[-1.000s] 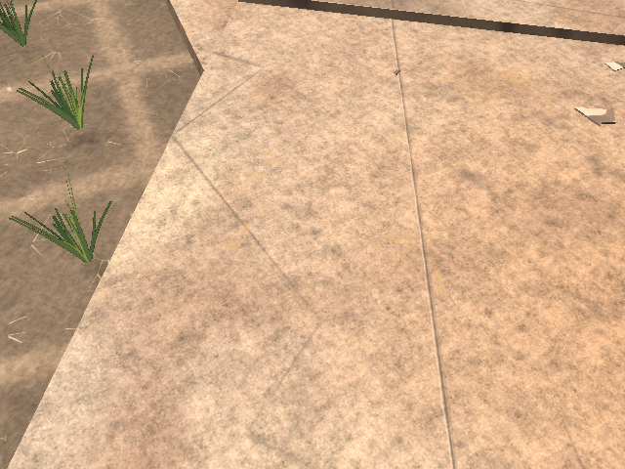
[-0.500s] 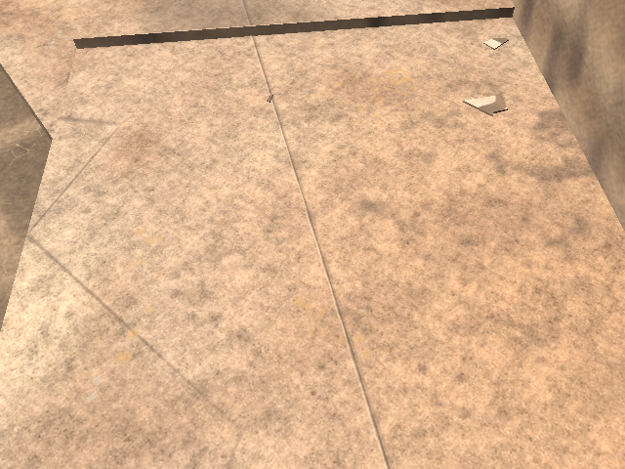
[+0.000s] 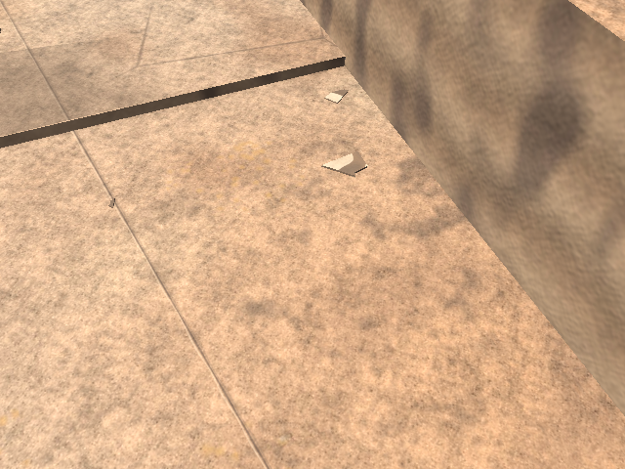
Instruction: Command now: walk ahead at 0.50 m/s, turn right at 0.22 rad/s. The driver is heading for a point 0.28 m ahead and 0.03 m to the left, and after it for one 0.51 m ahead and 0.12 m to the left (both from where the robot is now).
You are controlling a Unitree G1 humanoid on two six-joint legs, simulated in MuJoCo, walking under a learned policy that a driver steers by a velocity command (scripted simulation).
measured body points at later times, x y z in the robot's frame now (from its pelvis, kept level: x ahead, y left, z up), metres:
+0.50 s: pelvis +0.26 -0.06 +0.00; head +0.28 -0.07 +0.45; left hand +0.29 +0.23 -0.11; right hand +0.42 -0.32 -0.11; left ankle +0.30 +0.11 -0.66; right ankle +0.25 -0.16 -0.74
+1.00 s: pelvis +0.45 +0.04 -0.01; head +0.49 +0.06 +0.44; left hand +0.48 +0.34 -0.13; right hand +0.67 -0.17 -0.11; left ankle +0.49 +0.13 -0.74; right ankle +0.52 -0.12 -0.68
